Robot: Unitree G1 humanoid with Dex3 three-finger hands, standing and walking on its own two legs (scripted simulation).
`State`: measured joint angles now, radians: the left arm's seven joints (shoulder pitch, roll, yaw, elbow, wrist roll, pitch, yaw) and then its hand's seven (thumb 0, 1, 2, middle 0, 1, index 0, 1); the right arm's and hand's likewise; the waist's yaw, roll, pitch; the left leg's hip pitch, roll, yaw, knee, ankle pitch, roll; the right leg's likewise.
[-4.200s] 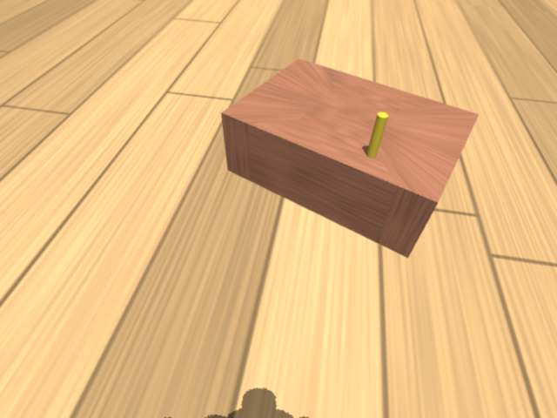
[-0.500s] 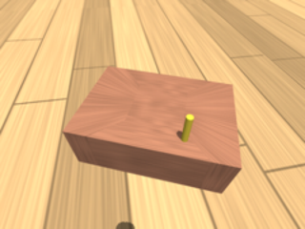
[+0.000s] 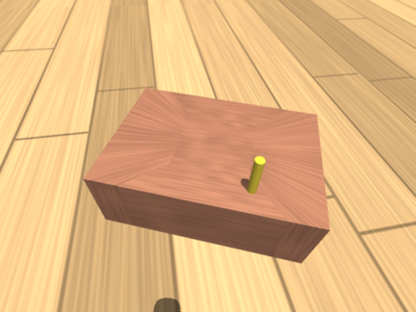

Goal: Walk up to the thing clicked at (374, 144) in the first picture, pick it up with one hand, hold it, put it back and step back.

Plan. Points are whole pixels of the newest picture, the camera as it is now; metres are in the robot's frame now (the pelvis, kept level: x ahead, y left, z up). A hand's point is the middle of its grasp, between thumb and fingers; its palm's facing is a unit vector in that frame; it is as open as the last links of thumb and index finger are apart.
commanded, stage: walk up
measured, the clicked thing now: (255, 176) +0.68 -0.19 -0.33
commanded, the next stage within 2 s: stand in 0.30 s
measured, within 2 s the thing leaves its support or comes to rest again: neither
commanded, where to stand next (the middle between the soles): +0.05 -0.01 m, yaw +2 degrees
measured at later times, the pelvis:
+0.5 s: pelvis +0.01 +0.00 +0.00, yaw +0 degrees
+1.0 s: pelvis +0.02 +0.00 +0.00, yaw +1 degrees
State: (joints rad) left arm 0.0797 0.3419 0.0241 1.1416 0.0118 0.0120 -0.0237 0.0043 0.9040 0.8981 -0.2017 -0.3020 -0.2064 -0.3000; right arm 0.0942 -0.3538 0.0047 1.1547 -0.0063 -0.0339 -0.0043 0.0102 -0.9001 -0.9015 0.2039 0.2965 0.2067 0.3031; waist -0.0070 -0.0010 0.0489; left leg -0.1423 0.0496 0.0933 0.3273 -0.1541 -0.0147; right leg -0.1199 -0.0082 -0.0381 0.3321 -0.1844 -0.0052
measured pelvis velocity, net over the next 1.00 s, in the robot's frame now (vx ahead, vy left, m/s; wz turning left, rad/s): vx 0.02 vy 0.00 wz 0.01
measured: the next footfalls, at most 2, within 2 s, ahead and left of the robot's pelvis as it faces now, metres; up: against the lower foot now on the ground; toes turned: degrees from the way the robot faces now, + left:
none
